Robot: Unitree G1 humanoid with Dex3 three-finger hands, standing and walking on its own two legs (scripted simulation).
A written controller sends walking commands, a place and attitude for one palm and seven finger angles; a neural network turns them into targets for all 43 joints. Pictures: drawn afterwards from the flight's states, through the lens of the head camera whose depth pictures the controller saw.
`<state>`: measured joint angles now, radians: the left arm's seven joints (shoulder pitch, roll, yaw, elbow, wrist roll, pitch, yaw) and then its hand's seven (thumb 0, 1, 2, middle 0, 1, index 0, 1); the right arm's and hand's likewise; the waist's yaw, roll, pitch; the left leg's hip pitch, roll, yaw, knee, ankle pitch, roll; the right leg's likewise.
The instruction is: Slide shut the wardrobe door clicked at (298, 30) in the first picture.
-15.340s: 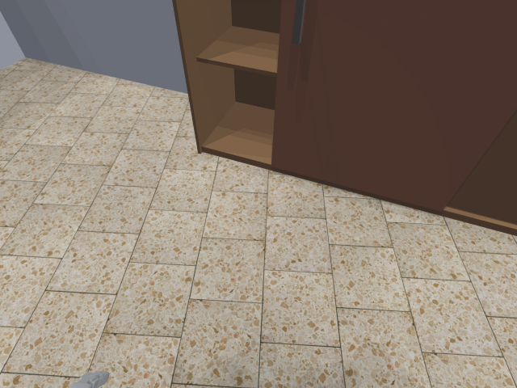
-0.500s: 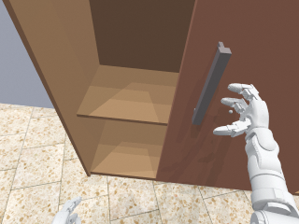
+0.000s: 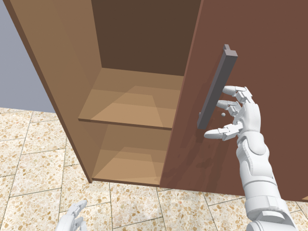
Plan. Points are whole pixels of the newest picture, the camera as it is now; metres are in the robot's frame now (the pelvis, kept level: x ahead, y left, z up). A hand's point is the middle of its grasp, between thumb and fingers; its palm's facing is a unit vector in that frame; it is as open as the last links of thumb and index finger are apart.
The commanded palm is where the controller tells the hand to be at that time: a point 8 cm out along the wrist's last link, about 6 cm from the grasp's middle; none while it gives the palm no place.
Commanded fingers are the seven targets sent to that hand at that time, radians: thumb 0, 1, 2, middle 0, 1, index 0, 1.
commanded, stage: feel for the door with the fingertips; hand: right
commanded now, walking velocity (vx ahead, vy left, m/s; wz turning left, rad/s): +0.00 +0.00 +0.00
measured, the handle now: (212, 91) +0.49 -0.13 +0.13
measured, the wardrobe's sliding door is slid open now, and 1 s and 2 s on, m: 0.44 0.44 0.44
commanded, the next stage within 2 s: slide the fingers in behind the handle in 0.60 s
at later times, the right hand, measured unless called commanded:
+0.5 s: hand (221, 105) +0.43 -0.14 +0.13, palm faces +0.04 +1.00 -0.02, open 14.0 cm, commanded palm +0.41 -0.19 +0.12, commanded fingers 0.00 0.50 -0.30 0.30 1.20 0.30 1.20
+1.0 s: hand (221, 107) +0.43 -0.14 +0.12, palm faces +0.04 +1.00 +0.00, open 14.0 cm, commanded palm +0.39 -0.19 +0.12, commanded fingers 0.00 0.50 -0.30 0.30 1.20 0.30 1.20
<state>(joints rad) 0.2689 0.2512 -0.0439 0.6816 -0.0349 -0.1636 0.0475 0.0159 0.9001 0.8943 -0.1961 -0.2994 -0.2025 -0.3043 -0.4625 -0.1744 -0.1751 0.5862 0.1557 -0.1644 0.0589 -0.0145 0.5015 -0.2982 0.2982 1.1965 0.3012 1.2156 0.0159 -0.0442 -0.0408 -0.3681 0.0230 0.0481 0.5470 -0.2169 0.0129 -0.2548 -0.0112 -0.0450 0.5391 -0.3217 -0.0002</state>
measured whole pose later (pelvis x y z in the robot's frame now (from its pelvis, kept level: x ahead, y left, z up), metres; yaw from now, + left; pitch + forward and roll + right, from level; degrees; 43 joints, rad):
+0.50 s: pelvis +0.00 +0.00 +0.00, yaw +0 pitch +5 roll +0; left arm 0.32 0.27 -0.04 0.70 -0.03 -0.13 0.05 0.01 0.90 0.89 -0.20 -0.30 -0.20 -0.30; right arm -0.64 -0.24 -0.23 0.83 0.14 -0.22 0.09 -0.01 0.50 -0.30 0.30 1.20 0.30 1.20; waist 0.05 -0.04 -0.04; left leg -0.43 0.02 0.04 0.56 -0.22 0.02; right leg -0.32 -0.02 -0.05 0.57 -0.33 0.00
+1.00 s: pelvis +0.00 -0.01 +0.00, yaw +1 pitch +5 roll +0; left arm 0.32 0.25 -0.03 0.67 -0.03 -0.12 0.03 0.01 0.90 0.89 -0.20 -0.30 -0.20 -0.30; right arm -0.58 -0.21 -0.23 0.75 0.14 -0.21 0.07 -0.01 0.50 -0.30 0.30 1.20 0.30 1.20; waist 0.05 -0.04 -0.06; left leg -0.43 0.02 0.03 0.56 -0.22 0.01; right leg -0.31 -0.01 -0.06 0.57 -0.34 -0.01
